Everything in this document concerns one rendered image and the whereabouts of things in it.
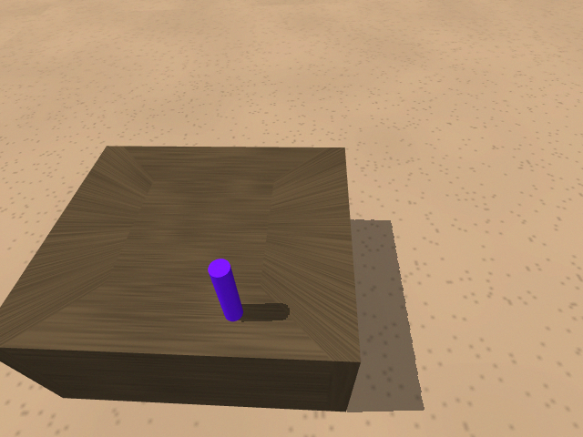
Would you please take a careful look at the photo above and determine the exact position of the can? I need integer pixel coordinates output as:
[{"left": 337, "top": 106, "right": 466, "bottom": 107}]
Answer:
[{"left": 208, "top": 259, "right": 243, "bottom": 321}]

